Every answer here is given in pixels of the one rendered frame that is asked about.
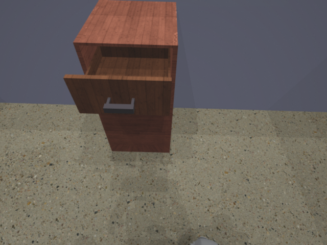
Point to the handle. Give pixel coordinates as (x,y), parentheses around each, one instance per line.
(119,108)

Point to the cabinet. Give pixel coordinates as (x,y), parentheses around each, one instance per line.
(132,24)

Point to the drawer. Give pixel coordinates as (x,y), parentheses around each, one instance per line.
(123,73)

